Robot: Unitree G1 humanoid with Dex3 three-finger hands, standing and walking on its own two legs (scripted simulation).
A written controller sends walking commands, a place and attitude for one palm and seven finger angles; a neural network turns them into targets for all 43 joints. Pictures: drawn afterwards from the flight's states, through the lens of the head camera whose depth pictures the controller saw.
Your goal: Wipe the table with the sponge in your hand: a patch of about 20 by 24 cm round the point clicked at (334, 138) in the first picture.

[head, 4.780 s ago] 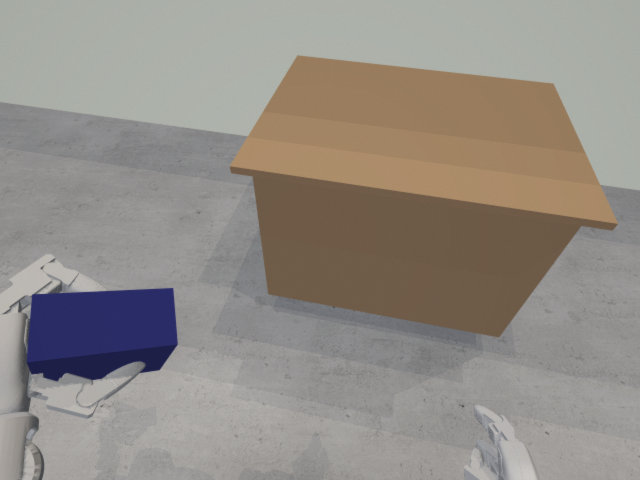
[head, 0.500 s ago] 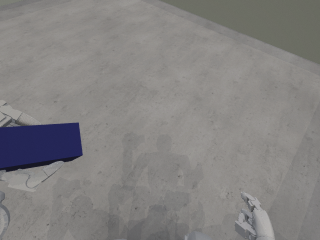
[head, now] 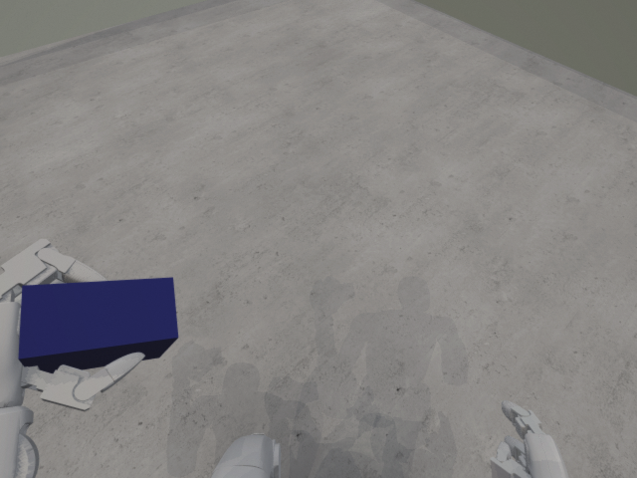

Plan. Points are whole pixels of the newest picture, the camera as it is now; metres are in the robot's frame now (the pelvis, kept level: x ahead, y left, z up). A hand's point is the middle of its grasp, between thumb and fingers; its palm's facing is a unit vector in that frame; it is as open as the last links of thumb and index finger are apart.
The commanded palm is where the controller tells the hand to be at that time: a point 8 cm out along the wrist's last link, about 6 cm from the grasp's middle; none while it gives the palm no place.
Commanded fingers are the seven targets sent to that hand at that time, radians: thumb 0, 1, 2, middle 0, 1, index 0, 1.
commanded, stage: walk to a spot facing it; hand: left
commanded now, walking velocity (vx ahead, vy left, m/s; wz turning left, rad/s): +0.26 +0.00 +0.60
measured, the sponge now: (123, 325) +0.23 +0.19 +0.15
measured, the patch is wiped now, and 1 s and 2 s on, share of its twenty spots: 0.00 0.00 0.00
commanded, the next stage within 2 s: none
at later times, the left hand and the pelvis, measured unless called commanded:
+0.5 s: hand (42, 282) +0.24 +0.25 +0.20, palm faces +0.55 -0.67 -0.50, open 9.7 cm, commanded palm +0.19 +0.29 +0.17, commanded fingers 0.00 0.10 1.30 -1.20 -1.60 -1.20 -1.60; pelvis +0.10 -0.02 -0.01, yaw +14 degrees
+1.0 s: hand (39, 330) +0.21 +0.24 +0.18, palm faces +0.77 -0.49 -0.42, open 9.7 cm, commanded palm +0.14 +0.26 +0.17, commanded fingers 0.00 0.10 1.30 -1.20 -1.60 -1.20 -1.60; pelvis +0.14 -0.06 -0.02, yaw +31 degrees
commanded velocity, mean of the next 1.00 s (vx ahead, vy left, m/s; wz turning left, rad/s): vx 0.10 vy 0.00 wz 0.60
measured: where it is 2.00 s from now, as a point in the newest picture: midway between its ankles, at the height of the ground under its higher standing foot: outside the picture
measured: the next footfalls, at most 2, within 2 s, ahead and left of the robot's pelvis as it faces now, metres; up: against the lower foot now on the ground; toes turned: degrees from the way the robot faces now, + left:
left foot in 0.22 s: +0.13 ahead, +0.15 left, +0.00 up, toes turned +15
right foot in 0.58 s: +0.22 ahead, -0.13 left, +0.00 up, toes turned +8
